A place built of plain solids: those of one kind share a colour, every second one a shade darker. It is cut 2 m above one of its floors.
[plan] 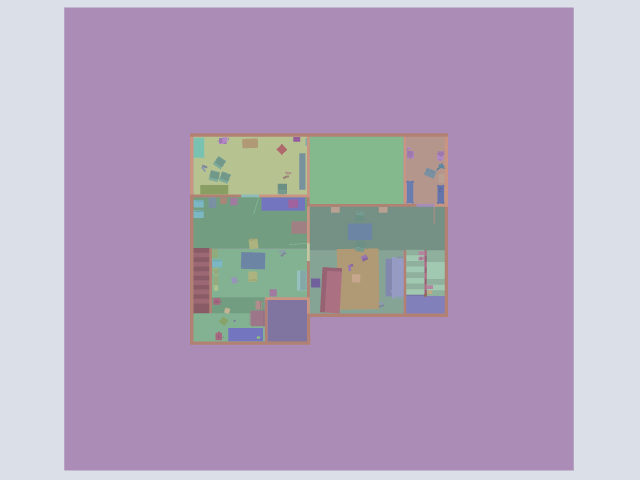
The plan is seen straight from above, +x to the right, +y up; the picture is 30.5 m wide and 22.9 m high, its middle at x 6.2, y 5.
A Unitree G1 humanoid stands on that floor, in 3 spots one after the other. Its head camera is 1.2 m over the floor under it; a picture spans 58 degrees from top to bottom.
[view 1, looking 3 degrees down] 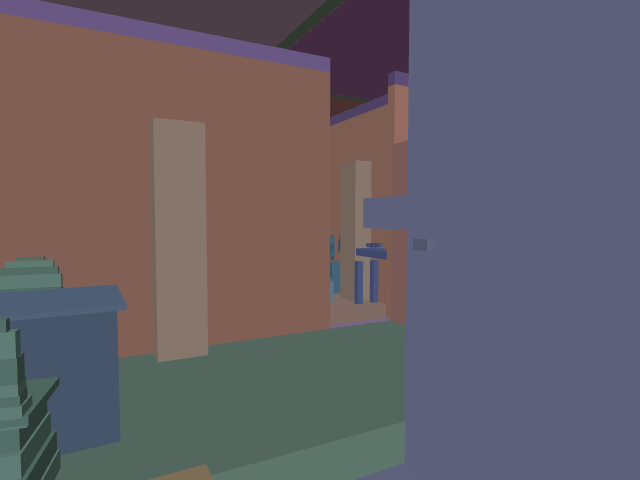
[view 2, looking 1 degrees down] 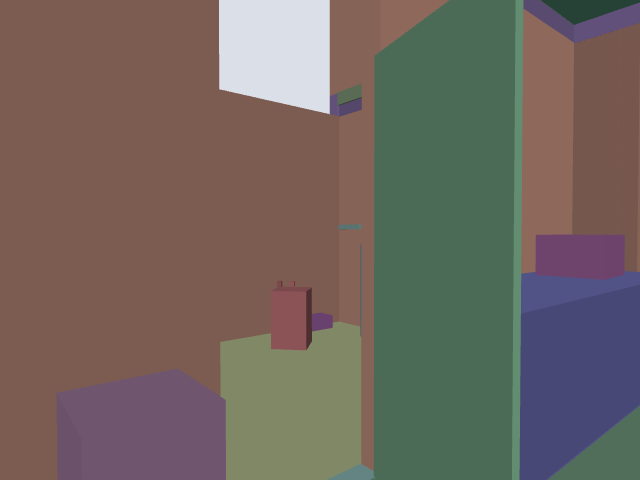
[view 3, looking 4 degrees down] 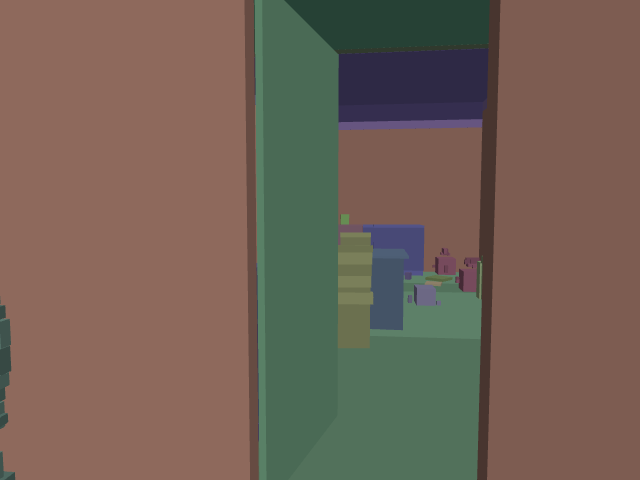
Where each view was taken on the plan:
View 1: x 8.53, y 2.52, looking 62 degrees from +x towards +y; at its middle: wall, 4.61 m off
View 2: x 1.73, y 5.58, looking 51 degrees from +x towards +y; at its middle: wall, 5.61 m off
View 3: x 2.87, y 8.68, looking -84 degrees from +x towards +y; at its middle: leaf_kitchen_door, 2.20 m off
